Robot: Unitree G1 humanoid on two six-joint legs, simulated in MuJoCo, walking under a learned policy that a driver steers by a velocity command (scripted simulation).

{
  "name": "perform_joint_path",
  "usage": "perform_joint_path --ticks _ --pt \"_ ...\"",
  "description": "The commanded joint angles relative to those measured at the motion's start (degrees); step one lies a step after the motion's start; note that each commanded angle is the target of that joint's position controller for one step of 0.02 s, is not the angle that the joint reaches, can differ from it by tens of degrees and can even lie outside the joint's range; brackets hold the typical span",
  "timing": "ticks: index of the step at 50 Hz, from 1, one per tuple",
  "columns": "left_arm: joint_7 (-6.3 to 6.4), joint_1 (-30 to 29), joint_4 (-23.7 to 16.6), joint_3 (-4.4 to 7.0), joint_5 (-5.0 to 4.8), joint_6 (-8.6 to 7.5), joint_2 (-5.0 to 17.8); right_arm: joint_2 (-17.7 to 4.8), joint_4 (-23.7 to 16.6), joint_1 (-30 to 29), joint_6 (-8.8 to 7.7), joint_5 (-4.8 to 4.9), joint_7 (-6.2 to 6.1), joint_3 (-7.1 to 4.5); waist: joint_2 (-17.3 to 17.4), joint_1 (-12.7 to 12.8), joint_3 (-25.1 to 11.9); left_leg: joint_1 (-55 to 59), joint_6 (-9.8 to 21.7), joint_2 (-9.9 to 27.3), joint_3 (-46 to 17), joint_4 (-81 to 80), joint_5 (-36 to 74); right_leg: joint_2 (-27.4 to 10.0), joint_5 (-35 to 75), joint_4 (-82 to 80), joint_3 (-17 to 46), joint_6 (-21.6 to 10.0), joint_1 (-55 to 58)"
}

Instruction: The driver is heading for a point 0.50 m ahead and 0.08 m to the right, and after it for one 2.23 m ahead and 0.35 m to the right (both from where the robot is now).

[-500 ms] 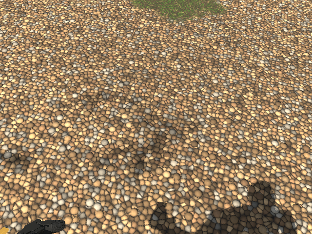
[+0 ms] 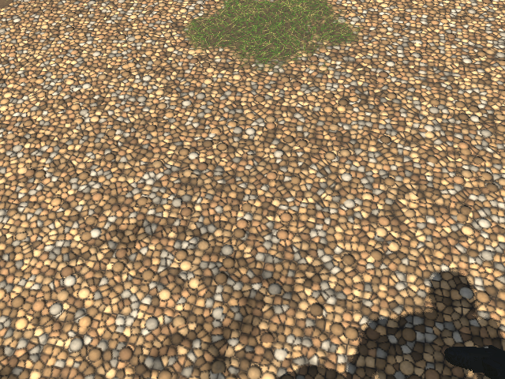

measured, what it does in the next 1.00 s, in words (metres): walks ahead, turning right: left foot, then right foot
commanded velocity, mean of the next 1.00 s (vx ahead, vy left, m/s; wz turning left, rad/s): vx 0.20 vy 0.00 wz -0.45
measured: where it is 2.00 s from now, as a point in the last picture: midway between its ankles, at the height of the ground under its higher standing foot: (333, 366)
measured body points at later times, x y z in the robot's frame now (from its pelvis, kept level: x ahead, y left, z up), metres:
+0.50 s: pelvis +0.13 +0.02 -0.01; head +0.17 +0.00 +0.44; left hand +0.36 +0.25 -0.10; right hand +0.19 -0.29 -0.12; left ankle +0.22 +0.12 -0.75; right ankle +0.12 -0.11 -0.71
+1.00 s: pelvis +0.24 -0.05 +0.00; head +0.25 -0.07 +0.45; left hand +0.43 +0.18 -0.10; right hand +0.28 -0.37 -0.11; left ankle +0.42 +0.02 -0.71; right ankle +0.10 -0.10 -0.75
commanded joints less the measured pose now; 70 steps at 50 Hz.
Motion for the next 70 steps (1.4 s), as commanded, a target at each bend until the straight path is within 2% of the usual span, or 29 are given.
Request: perform_joint_path --ticks 1,4,6,7,8,9,11,14,17,23,28,29,30,31,32,33,35,39,44,50,53,55,56,57,58,59,61,64,70 --pt "1.38 1.15 -2.54 3.1 -0.51 0.81 10.28 -3.75 -4.33 -4.27 -0.8 0.56 0.41 -1.17 -6.97 -0.73 -4.92 10.55 0.12 -5.91 3.37 -6.37 6.12 -10.23 28.38 0.56 8.99 -3.94 -3.73" --pt "2.06 -1.05 -3.51 3.31 -0.2 1.77 9.71 -6.12 -3.84 -2.76 -1.14 0.56 0.56 -2.26 -8.41 -2.74 -5.72 12.88 2.08 -5.51 0.47 -10.9 2.98 -11.41 26.17 6.32 14.92 -2.66 0.95" --pt "1.97 -4.36 -5.47 2.84 -0.05 1.94 7.94 -7.87 -2.41 3.83 -1.71 -0.27 0.01 -3.01 -7.15 -6.54 -10.11 24.43 5.35 -1.52 0.17 -16.74 11.67 -7.87 24.46 16.57 13.94 0.29 -0.26" --pt "1.74 -3.27 -6.98 1.75 1.05 1.81 4.76 -10.96 -2.28 8.91 -1.49 -1.18 -0.68 -3.51 1.23 -7.5 -17.8 39.65 9.58 10.07 -8.98 -12.78 30.37 -3.59 4.71 31.17 8.94 2.89 -8.25" --pt "1.27 9.99 -5.9 0.82 0.37 1.74 2.17 -11.04 -2.12 9.06 -0.15 -1.57 -0.67 -3.31 14.7 -1.94 -25.24 54.06 21.14 24.65 -26.58 -9.63 41.95 3.22 -32.34 44.82 5.36 5.57 -22.14" --pt "1.14 12.08 -3.96 2.01 0.01 2.41 9.03 -8.27 -2.54 7.6 1.12 0.5 -0.53 -3.3 9.88 -2.36 -24.56 49.11 21.51 25.29 -29.55 -12.1 24.49 -2.92 -27.96 51.44 3.49 7.16 -24.99" --pt "1.94 1.49 -5.21 3.51 -0.55 4.46 11.96 -4.02 -3.61 2.33 2.67 0.41 -0.91 -1.86 2.35 -3.9 -12.51 36.03 16.49 16.54 -16.09 -16.2 8.46 -5.87 -18.91 53.18 -0.5 9.75 -27.24" --pt "2.13 0.38 -6.74 3.04 -0.02 6.04 8.19 -5.52 -2.52 -1.11 3.43 -0.68 -1.15 -2.21 6.38 -2.29 -5.5 21.38 16.01 10.76 -5.01 -21.66 3.39 -7.48 -13.57 48.8 -4.34 10.66 -21.5" --pt "1.88 -1.82 -8.22 2.43 0.45 5.55 6.15 -6.2 -0.93 0.03 3.39 -0.31 -1.51 -2.77 6.12 -3.27 -7.54 24.08 18.38 12.64 -1.91 -22.26 8.18 -9.09 -11.45 42.52 -5.39 10.53 -21.11" --pt "0.27 -6.58 -10.68 2.07 0.43 5.54 6.65 -9.35 0.59 -0.88 4.56 0.54 -1.19 -3.98 5.77 -4.44 -8.14 24.11 18.15 14.58 3.14 -22.75 2.75 -10.65 -6.91 29.5 -8.06 8.35 -14.64" --pt "-0.77 -3.8 -10.16 3.02 0.49 5.6 7.67 -10.09 2.75 0.65 5.33 2.58 -0.79 -4.42 4.68 -2.33 -8.84 23.56 12.62 13.98 7.17 -15.51 -5.07 -7.41 -1.19 11.53 -11.71 3.5 -4.08" --pt "-0.46 -0.7 -9.04 3.87 0.4 5.66 9.33 -7.92 3.8 2.72 5.45 2.5 -0.6 -3.98 0.7 -1.65 -8.29 17.3 8.65 11.24 10.27 -9.65 -16.04 -8.15 -0.16 6.73 -8.05 0.93 2.11" --pt "0.54 2.53 -9.06 5.23 0.11 5.59 14.78 -3.35 2.71 2.93 5.38 0.48 -0.01 -2.68 -15.52 -2.15 -7.13 2.19 2.41 3.44 17.35 9.49 -31.26 -21.66 1.9 0.86 11.68 -5.27 9.63" --pt "-0.03 3.03 -10.29 5.76 1.2 4.03 18.71 -5.64 -0.75 -3.57 4.55 0.33 -0.3 -3.45 -17.17 0.88 -5.35 -9.39 1.91 -3.14 8.13 18.46 -34.41 -27.63 -15.7 -6.01 29.27 -14.29 5.71" --pt "-0.37 0.85 -10.48 4.77 1.87 2.38 15.18 -8.58 -1.14 -6.16 3.74 1.49 -0.16 -4.42 -11.75 0.8 -2.98 -11.22 3.44 -0.43 3.18 21.54 -28.79 -25.96 -24.72 -9.39 27.19 -12.9 4.76" --pt "-0.21 -1.77 -10.26 4.17 1.54 1.34 13.38 -9.48 -0.55 -4.54 3.18 2.17 0.02 -5.0 -11.61 -1.42 -1.22 -11.73 4.46 0.52 2.6 20.7 -22.82 -24.45 -26.31 -9.91 24.26 -10.4 3.81" --pt "0.41 -4.1 -10.43 3.16 0.73 0.78 10.89 -9.11 1.77 -2.06 2.37 1.01 -0.04 -5.23 -10.22 -2.9 -1.67 -9.35 3.39 1.39 2.53 18.28 -14.8 -21.02 -20.08 -9.62 18.83 -7.55 4.21" --pt "1.04 -1.98 -9.5 2.34 1.38 -0.42 8.95 -6.43 3.88 -1.03 0.95 1.26 0.98 -4.47 -9.75 -2.93 -3.51 -4.18 1.44 0.18 4.59 10.54 -2.98 -17.47 -7.04 -10.2 10.48 -5.97 5.46" --pt "0.64 1.16 -6.92 2.83 1.04 -1.06 10.79 -5.03 3.2 -5.35 0.85 2.1 1.88 -2.98 -9.98 0.34 -0.08 -1.25 0.5 0.93 5.83 -0.04 0.72 -18.53 -3.94 -11.22 5.9 -6.08 4.91" --pt "0.08 2.92 -3.62 3.34 0.72 -1.02 11.28 -5.09 1.4 -7.28 0.29 2.73 3.42 -1.68 -7.71 1.55 3.56 -2.44 4.25 1.57 6.46 -4.48 -3.64 -22.18 0.78 -10.65 2.25 -6.6 8.65" --pt "0.39 0.25 -3.35 3.65 0.69 -0.5 11.95 -6.16 1.68 -3.57 -0.07 2.21 3.94 -1.95 -7.74 -1.34 1.43 5.08 7.03 -0.81 8.37 -6.72 -5.46 -21.63 19.9 -4.53 -1.74 -4.27 9.27" --pt "1.26 -0.89 -4.25 3.29 0.84 0.06 11.12 -10.23 4.65 7.82 0.01 1.34 3.19 -4.24 -5.12 -7.09 -7.91 23.7 9.15 -5.05 10.34 -9.38 0.8 -15.81 40.61 13.87 -8.39 0.13 5.74" --pt "1.87 -0.26 -6.26 2.3 2.43 -0.06 9.06 -15.0 5.07 15.0 0.29 1.31 2.48 -5.39 2.44 -9.17 -15.07 38.69 12.98 5.04 -3.3 -8.76 13.87 -12.38 24.71 30.9 -11.02 4.07 -5.59" --pt "1.47 5.68 -7.96 0.6 3.55 -0.97 3.5 -19.29 4.42 15.81 0.59 1.2 2.49 -5.9 17.27 -4.91 -22.0 54.38 24.7 18.88 -30.57 -12.75 16.68 -0.53 -22.13 51.12 -8.86 8.68 -25.96" --pt "0.93 2.84 -6.48 1.3 2.03 -1.93 8.28 -13.46 3.88 15.88 0.85 2.34 2.36 -4.6 8.98 -8.51 -23.09 54.35 23.8 17.64 -30.22 -15.55 13.73 -3.73 -23.4 56.51 -0.82 8.34 -29.4" --pt "0.51 -1.78 -7.78 1.78 0.39 -2.4 9.89 -11.61 3.2 12.9 1.06 2.18 1.98 -4.09 6.42 -8.39 -16.35 49.0 21.99 15.53 -22.33 -15.53 15.29 -5.95 -19.37 56.56 -1.77 7.62 -32.59" --pt "1.18 -6.1 -8.51 2.06 1.75 -2.34 10.2 -9.89 1.83 8.16 1.92 2.22 1.33 -3.63 -0.71 -6.56 -9.26 36.47 19.7 11.7 -14.52 -16.62 21.9 -9.42 -12.99 51.01 -3.09 7.71 -30.6" --pt "1.51 -3.23 -8.22 1.8 1.94 -0.81 7.87 -9.93 1.03 5.66 2.58 1.08 0.6 -3.68 2.67 -2.95 -8.36 26.99 19.98 8.66 -10.61 -18.91 27.59 -9.24 -10.07 45.32 -3.42 8.91 -24.13" --pt "2.18 -8.04 -9.03 1.39 2.11 0.49 6.12 -11.5 1.71 6.16 4.73 2.48 -1.3 -4.41 3.04 -3.78 -9.91 24.68 16.9 5.55 -10.33 -17.21 21.96 -6.76 -0.13 31.03 -3.14 11.3 -23.08"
